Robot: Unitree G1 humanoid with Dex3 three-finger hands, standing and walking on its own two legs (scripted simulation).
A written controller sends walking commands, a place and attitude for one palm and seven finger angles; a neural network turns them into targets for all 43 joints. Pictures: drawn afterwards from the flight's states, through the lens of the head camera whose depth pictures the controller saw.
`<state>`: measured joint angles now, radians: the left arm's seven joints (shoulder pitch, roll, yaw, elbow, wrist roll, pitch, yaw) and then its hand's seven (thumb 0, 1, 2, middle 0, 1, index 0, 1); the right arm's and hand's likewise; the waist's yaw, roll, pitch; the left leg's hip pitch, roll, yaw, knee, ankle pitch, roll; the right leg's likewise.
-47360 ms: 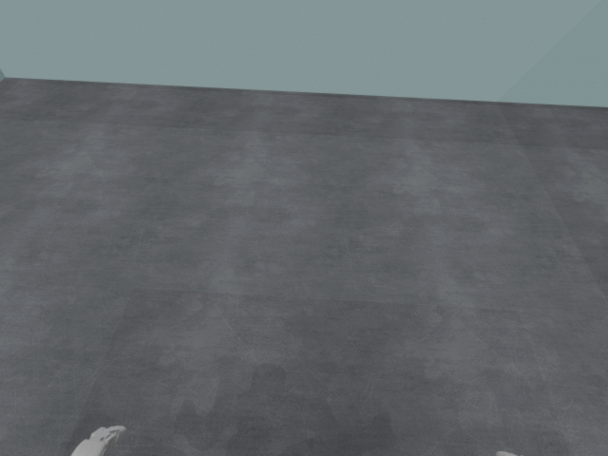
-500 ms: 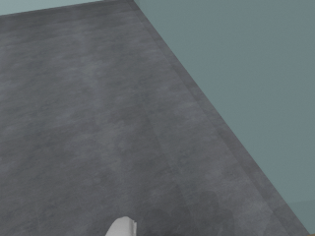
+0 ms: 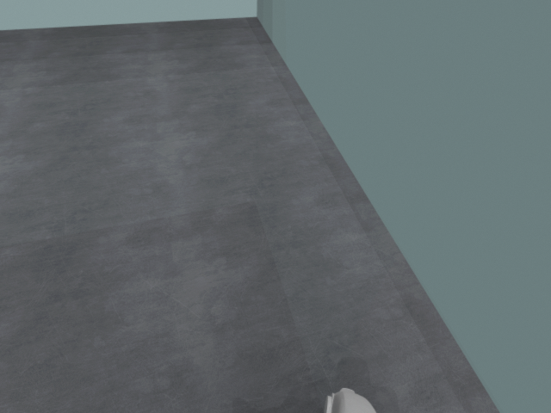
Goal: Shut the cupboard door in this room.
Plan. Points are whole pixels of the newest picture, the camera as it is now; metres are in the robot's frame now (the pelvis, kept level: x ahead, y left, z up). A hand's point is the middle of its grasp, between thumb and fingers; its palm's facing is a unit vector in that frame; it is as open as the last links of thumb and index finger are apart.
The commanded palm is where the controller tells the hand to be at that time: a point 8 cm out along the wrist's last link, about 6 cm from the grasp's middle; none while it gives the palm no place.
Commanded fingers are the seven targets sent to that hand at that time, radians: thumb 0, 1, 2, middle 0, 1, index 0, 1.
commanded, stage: walk around to get in front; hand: left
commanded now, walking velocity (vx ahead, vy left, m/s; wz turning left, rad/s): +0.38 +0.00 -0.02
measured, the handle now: out of the picture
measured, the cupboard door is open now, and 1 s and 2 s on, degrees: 45 45 45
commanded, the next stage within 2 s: walk to a spot facing it in 0.54 s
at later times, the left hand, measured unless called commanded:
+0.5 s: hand (213, 363) +0.23 +0.12 -0.17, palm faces +0.11 -0.97 -0.21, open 7.2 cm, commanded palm none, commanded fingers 0.00 0.90 0.90 -0.20 -0.30 -0.20 -0.30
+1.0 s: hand (205, 254) +0.46 +0.18 -0.17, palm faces +0.10 -0.98 -0.19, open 7.4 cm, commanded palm none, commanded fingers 0.00 0.90 0.90 -0.20 -0.30 -0.20 -0.30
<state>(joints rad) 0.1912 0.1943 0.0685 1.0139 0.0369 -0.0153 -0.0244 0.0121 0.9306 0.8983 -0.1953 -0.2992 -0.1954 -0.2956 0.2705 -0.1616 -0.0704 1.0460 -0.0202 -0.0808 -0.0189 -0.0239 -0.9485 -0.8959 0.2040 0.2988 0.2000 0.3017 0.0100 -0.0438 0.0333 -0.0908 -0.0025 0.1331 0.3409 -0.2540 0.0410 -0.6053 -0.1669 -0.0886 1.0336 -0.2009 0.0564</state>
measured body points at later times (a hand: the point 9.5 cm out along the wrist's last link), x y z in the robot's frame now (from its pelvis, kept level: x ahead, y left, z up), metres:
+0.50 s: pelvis +0.24 -0.07 +0.00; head +0.27 -0.07 +0.44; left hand +0.22 +0.17 -0.16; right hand +0.30 -0.30 -0.16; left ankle +0.30 +0.09 -0.67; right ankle +0.21 -0.16 -0.75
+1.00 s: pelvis +0.41 -0.01 -0.01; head +0.44 +0.00 +0.44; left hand +0.45 +0.23 -0.16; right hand +0.51 -0.24 -0.15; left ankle +0.41 +0.09 -0.75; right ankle +0.47 -0.14 -0.69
